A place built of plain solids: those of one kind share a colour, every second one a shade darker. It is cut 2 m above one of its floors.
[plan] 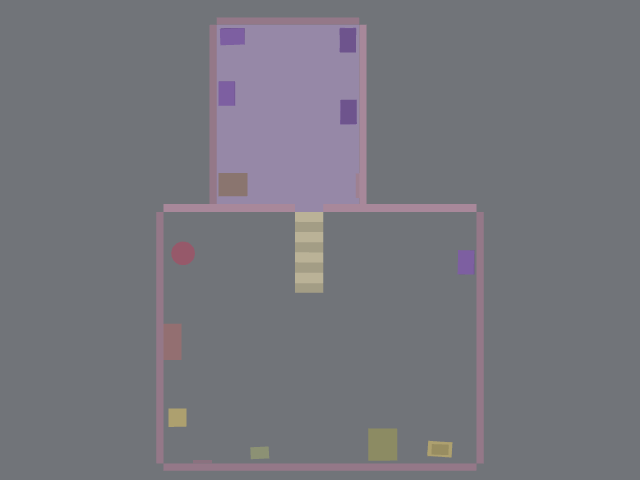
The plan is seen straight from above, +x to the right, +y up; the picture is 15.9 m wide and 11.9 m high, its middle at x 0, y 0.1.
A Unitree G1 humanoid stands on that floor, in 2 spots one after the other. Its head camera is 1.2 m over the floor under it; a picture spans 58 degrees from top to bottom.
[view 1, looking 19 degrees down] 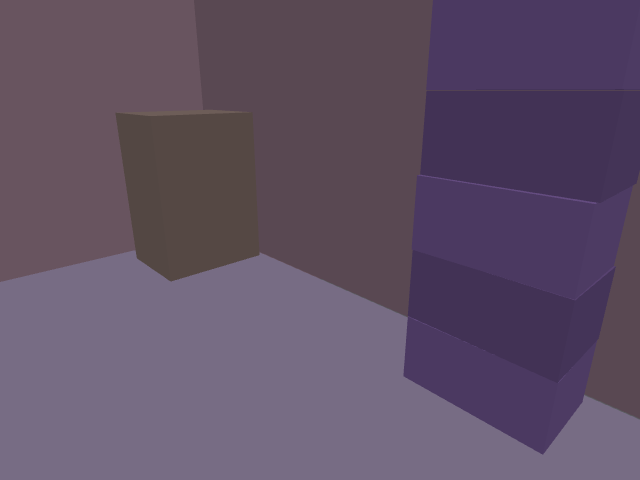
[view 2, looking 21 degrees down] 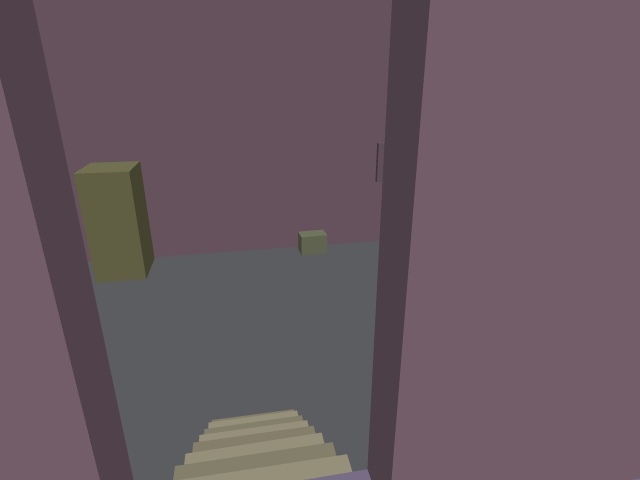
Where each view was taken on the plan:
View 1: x -0.73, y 4.36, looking -133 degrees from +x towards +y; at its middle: wall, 2.84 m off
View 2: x -0.27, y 1.79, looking -101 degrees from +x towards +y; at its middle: bucket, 7.45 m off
